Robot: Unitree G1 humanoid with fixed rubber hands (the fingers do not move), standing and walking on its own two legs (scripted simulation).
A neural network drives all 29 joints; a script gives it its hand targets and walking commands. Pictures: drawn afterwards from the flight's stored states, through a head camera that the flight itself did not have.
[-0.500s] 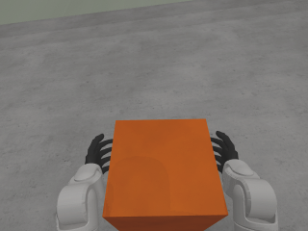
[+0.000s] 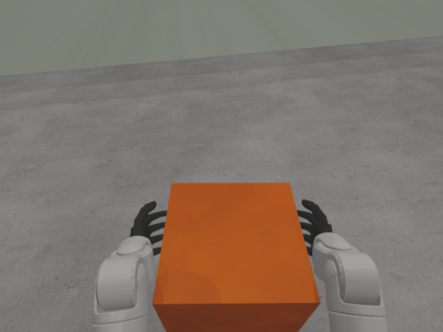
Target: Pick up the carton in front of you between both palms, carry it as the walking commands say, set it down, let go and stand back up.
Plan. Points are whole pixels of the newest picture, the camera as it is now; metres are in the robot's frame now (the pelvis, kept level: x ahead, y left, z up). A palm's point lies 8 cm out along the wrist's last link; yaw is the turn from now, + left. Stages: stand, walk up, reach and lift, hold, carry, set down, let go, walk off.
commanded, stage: carry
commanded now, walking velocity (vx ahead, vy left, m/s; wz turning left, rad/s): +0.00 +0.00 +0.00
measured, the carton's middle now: (230, 268) +0.24 +0.00 +0.00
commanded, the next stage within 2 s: hold in 0.60 s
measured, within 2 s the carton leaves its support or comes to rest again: neither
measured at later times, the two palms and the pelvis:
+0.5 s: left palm (149, 244) +0.28 +0.15 +0.03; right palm (309, 243) +0.27 -0.15 +0.03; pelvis -0.01 +0.01 +0.00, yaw +0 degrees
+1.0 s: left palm (141, 262) +0.24 +0.16 +0.05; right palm (315, 259) +0.24 -0.14 +0.04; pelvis -0.04 +0.01 +0.01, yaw +0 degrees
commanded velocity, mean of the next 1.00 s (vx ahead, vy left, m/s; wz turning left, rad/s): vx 0.00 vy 0.00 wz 0.00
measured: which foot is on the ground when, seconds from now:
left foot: down 0.00-1.00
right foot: down 0.00-1.00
